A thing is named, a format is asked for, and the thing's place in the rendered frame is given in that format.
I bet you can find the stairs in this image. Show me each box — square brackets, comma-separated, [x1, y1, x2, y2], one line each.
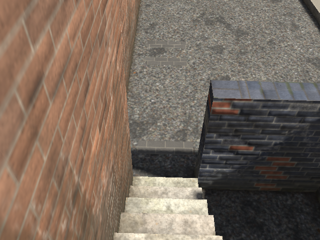
[113, 176, 223, 240]

